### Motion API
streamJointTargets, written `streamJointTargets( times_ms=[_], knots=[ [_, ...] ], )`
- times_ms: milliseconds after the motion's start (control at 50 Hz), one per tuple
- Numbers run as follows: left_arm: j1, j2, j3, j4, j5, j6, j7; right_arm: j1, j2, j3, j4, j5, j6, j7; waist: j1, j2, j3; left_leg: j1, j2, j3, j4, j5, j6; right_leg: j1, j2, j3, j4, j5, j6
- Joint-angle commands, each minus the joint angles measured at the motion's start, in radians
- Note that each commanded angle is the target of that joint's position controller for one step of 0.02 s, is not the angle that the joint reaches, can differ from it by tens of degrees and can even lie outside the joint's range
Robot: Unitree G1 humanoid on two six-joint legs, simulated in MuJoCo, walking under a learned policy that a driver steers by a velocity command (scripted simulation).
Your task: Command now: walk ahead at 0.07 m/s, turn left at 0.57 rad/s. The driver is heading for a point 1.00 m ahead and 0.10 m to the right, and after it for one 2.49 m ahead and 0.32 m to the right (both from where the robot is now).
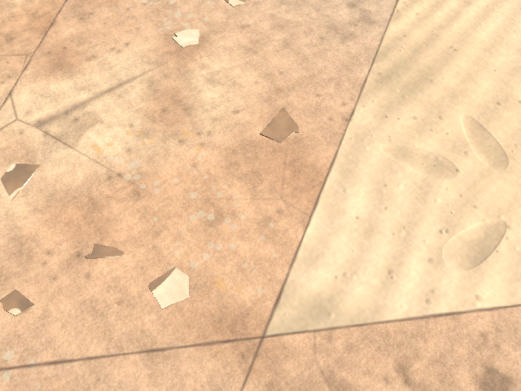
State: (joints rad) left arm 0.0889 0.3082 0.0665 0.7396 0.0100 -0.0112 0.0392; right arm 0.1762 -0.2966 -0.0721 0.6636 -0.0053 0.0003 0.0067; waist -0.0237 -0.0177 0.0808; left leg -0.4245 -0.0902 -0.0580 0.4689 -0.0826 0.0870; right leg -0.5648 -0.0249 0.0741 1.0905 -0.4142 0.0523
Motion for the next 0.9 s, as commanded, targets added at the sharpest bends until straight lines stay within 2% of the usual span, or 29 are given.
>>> streamJointTargets(
  times_ms=[20,60,120,180,220,240,260,280,300,320,340,360,380,420,460,540,600,640,660,680,700,720,740,760,800,820,860,900],
  knots=[
    [0.093,0.075,0.022,-0.030,0.004,0.004,0.011,-0.014,-0.173,-0.050,-0.081,0.006,-0.005,-0.026,0.037,0.101,-0.235,0.169,0.245,-0.301,-0.146,0.143,0.163,0.027,0.007,0.021,-0.089,0.058,0.023],
    [0.067,0.072,0.020,-0.036,0.000,0.008,0.010,-0.022,-0.172,-0.050,-0.088,0.010,0.007,-0.037,0.028,0.114,-0.229,0.158,0.228,-0.321,-0.151,0.001,0.146,0.031,0.013,0.032,-0.156,0.099,0.034],
    [0.034,0.073,0.019,-0.046,-0.005,0.003,0.004,-0.030,-0.170,-0.051,-0.097,0.009,0.022,-0.042,0.013,0.147,-0.197,0.130,0.207,-0.361,-0.158,-0.152,0.129,0.062,0.028,0.039,-0.258,0.124,0.038],
    [0.025,0.078,0.020,-0.053,-0.010,-0.013,-0.006,-0.020,-0.166,-0.052,-0.099,0.008,0.033,-0.038,-0.001,0.170,-0.191,0.154,0.208,-0.414,-0.129,-0.122,0.126,0.112,0.045,0.041,-0.359,0.096,0.026],
    [0.070,0.081,0.019,-0.038,-0.012,-0.023,-0.018,-0.028,-0.141,-0.039,-0.101,0.006,0.038,-0.036,0.009,0.179,-0.218,0.195,0.223,-0.408,-0.076,-0.019,0.115,0.174,0.031,0.016,-0.451,0.115,0.008],
    [0.097,0.069,0.017,-0.029,-0.009,-0.028,-0.026,-0.035,-0.121,-0.028,-0.100,0.008,0.041,-0.035,0.028,0.173,-0.223,0.182,0.212,-0.389,-0.044,0.020,0.098,0.250,0.025,-0.005,-0.553,0.188,-0.008],
    [0.107,0.061,0.012,-0.027,0.002,-0.032,-0.034,-0.009,-0.087,-0.014,-0.085,0.009,0.042,-0.034,0.037,0.151,-0.215,0.152,0.183,-0.357,-0.015,0.005,0.060,0.339,0.001,0.002,-0.680,0.301,-0.032],
    [0.088,0.100,0.012,-0.041,0.028,-0.033,-0.037,0.056,-0.033,0.005,-0.067,-0.007,0.038,-0.032,-0.002,0.023,-0.211,0.109,0.108,-0.271,0.088,-0.150,-0.005,0.400,-0.137,0.155,-0.761,0.378,-0.082],
    [0.002,0.126,0.007,-0.049,0.050,-0.029,-0.035,0.107,-0.027,0.004,-0.070,-0.011,0.029,-0.028,-0.096,-0.190,-0.154,0.073,0.004,-0.130,0.114,-0.342,-0.059,0.328,-0.234,0.291,-0.776,0.482,-0.200],
    [-0.038,0.040,-0.017,-0.063,0.050,-0.030,-0.038,0.079,-0.066,0.001,-0.057,-0.035,0.019,-0.028,-0.070,-0.183,-0.144,0.167,0.059,-0.119,0.094,-0.326,-0.098,0.237,-0.247,0.323,-0.799,0.391,-0.249],
    [-0.041,0.029,-0.021,-0.061,0.033,-0.031,-0.043,0.042,-0.080,-0.004,-0.048,-0.035,0.015,-0.026,-0.056,-0.136,-0.131,0.219,0.068,-0.111,0.021,-0.216,-0.103,0.234,-0.169,0.254,-0.783,0.283,-0.198],
    [0.003,0.071,-0.009,-0.043,0.014,-0.030,-0.046,-0.009,-0.074,-0.005,-0.041,-0.037,0.015,-0.025,-0.020,-0.115,-0.126,0.255,0.061,-0.102,0.000,-0.140,-0.105,0.235,-0.113,0.207,-0.769,0.188,-0.148],
    [0.028,0.105,-0.002,-0.036,0.001,-0.032,-0.046,-0.042,-0.078,-0.007,-0.049,-0.037,0.018,-0.025,-0.001,-0.122,-0.106,0.272,0.066,-0.099,0.000,-0.108,-0.104,0.214,-0.101,0.207,-0.778,0.136,-0.129],
    [0.035,0.138,0.002,-0.040,-0.004,-0.028,-0.040,-0.047,-0.080,-0.007,-0.051,-0.025,0.017,-0.027,-0.006,-0.134,-0.063,0.268,0.073,-0.075,0.005,-0.112,-0.092,0.180,-0.096,0.230,-0.787,0.114,-0.126],
    [0.038,0.141,0.005,-0.057,-0.011,-0.020,-0.035,-0.029,-0.092,-0.014,-0.039,-0.020,0.009,-0.034,0.001,-0.117,-0.061,0.231,0.069,-0.042,0.029,-0.135,-0.086,0.202,-0.094,0.253,-0.769,0.155,-0.144],
    [0.057,0.156,0.022,-0.085,-0.027,0.003,-0.023,-0.031,-0.076,-0.024,-0.035,-0.012,-0.008,-0.038,0.021,-0.079,-0.110,0.199,0.066,-0.009,0.056,-0.106,-0.095,0.270,-0.084,0.300,-0.680,0.347,-0.185],
    [0.053,0.146,0.027,-0.117,-0.032,0.020,-0.020,-0.016,-0.083,-0.036,-0.034,-0.005,-0.012,-0.034,0.022,-0.028,-0.144,0.251,0.095,-0.018,0.045,-0.057,-0.071,0.235,-0.043,0.292,-0.614,0.379,-0.173],
    [0.055,0.129,0.026,-0.136,-0.034,0.027,-0.023,0.008,-0.108,-0.048,-0.032,-0.007,-0.008,-0.034,0.020,0.056,-0.154,0.319,0.172,-0.085,-0.007,-0.012,-0.017,0.151,0.013,0.221,-0.524,0.299,-0.130],
    [0.064,0.112,0.022,-0.141,-0.034,0.029,-0.026,0.033,-0.127,-0.054,-0.027,-0.012,-0.004,-0.036,0.015,0.127,-0.155,0.363,0.262,-0.168,-0.055,0.050,0.042,0.083,0.058,0.148,-0.427,0.206,-0.094],
    [0.084,0.099,0.021,-0.145,-0.032,0.031,-0.030,0.038,-0.145,-0.057,-0.026,-0.015,-0.005,-0.040,0.021,0.223,-0.162,0.391,0.399,-0.288,-0.100,0.165,0.126,0.024,0.093,0.061,-0.294,0.034,-0.062],
    [0.075,0.130,0.034,-0.149,-0.028,0.033,-0.034,0.032,-0.134,-0.051,-0.040,-0.016,-0.009,-0.048,0.003,0.244,-0.169,0.386,0.507,-0.363,-0.118,0.288,0.207,-0.026,0.069,0.021,-0.069,-0.198,-0.034],
    [0.075,0.156,0.049,-0.149,-0.028,0.037,-0.038,0.021,-0.126,-0.043,-0.049,-0.015,-0.013,-0.054,0.008,0.161,-0.160,0.354,0.525,-0.342,-0.117,0.340,0.227,-0.045,0.036,0.024,0.082,-0.225,-0.014],
    [0.088,0.140,0.049,-0.142,-0.034,0.045,-0.039,-0.021,-0.124,-0.040,-0.055,-0.007,-0.014,-0.057,0.031,0.107,-0.142,0.327,0.480,-0.259,-0.111,0.305,0.189,-0.039,0.006,0.027,0.094,-0.183,-0.004],
    [0.087,0.107,0.038,-0.142,-0.036,0.054,-0.040,-0.052,-0.138,-0.044,-0.052,0.001,-0.012,-0.057,0.038,0.104,-0.118,0.310,0.428,-0.179,-0.116,0.263,0.147,-0.036,-0.015,0.009,0.024,-0.123,0.003],
    [0.066,0.070,0.021,-0.156,-0.034,0.059,-0.048,-0.069,-0.164,-0.052,-0.047,0.000,0.001,-0.055,0.022,0.143,-0.115,0.274,0.363,-0.055,-0.113,0.271,0.114,0.046,-0.024,-0.056,-0.097,-0.054,0.013],
    [0.061,0.066,0.017,-0.168,-0.035,0.059,-0.056,-0.073,-0.169,-0.055,-0.047,0.000,0.009,-0.054,0.017,0.165,-0.130,0.257,0.348,-0.010,-0.105,0.281,0.107,0.109,-0.022,-0.079,-0.172,-0.035,0.009],
    [0.070,0.090,0.026,-0.181,-0.039,0.058,-0.069,-0.054,-0.176,-0.058,-0.038,0.010,0.018,-0.049,0.007,0.188,-0.163,0.281,0.363,0.017,-0.075,0.272,0.101,0.178,-0.008,-0.114,-0.306,0.015,-0.005],
    [0.144,0.100,0.039,-0.162,-0.032,0.061,-0.070,-0.054,-0.170,-0.055,-0.029,0.031,0.018,-0.044,0.045,0.159,-0.183,0.251,0.359,0.058,0.007,0.176,0.057,0.302,0.035,-0.166,-0.510,0.175,-0.042]
  ],
)
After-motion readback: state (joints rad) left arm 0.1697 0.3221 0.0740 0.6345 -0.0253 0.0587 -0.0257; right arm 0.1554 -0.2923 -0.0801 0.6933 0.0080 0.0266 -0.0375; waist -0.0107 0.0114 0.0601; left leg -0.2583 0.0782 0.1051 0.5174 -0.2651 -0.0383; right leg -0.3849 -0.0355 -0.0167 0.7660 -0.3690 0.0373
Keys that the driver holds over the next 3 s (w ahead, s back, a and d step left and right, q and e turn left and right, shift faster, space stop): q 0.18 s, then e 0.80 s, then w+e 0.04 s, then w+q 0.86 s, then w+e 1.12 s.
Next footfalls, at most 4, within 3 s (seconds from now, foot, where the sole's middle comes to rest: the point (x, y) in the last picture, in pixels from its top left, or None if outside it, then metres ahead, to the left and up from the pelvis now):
0.28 right None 0.14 -0.16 -0.77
0.92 right None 0.10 -0.20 -0.77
1.54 left None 0.39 0.01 -0.77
2.02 right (306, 269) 0.73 -0.15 -0.77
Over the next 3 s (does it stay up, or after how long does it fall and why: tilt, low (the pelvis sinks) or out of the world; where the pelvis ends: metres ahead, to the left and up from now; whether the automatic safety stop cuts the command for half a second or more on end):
stays up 1.06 -0.09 -0.01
